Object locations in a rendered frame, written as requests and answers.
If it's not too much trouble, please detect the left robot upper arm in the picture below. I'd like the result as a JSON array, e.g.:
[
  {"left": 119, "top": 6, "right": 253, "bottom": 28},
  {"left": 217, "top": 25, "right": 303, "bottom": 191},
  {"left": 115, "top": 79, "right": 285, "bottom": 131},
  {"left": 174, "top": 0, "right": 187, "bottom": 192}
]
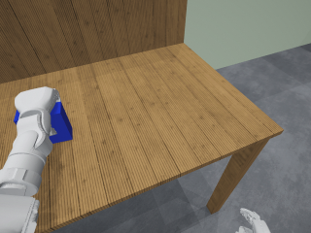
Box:
[{"left": 0, "top": 194, "right": 40, "bottom": 233}]

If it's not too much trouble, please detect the table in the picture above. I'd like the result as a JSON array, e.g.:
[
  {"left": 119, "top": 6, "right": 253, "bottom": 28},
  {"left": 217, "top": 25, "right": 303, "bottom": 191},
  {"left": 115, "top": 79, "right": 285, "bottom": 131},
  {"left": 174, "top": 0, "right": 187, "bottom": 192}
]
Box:
[{"left": 0, "top": 0, "right": 284, "bottom": 233}]

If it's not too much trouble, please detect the left robot forearm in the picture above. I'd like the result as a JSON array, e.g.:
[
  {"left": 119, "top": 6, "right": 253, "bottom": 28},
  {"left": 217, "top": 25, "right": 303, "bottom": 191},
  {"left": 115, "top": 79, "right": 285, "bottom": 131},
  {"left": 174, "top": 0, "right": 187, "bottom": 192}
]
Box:
[{"left": 0, "top": 107, "right": 53, "bottom": 197}]

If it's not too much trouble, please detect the sponge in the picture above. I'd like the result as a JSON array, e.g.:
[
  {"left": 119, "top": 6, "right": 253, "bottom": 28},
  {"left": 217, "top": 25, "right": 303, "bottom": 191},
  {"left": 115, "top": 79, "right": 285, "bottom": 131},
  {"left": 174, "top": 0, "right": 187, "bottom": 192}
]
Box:
[{"left": 14, "top": 101, "right": 73, "bottom": 144}]

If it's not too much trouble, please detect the right robot hand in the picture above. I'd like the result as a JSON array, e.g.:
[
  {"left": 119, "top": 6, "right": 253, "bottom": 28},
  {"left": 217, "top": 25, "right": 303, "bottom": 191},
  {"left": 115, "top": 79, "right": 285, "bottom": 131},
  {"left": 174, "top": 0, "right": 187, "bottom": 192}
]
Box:
[{"left": 235, "top": 208, "right": 271, "bottom": 233}]

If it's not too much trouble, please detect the left robot hand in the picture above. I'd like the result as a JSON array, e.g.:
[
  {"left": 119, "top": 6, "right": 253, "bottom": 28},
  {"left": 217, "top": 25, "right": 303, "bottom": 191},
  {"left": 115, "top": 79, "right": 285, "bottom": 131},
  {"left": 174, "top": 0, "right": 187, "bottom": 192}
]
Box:
[{"left": 15, "top": 86, "right": 62, "bottom": 136}]

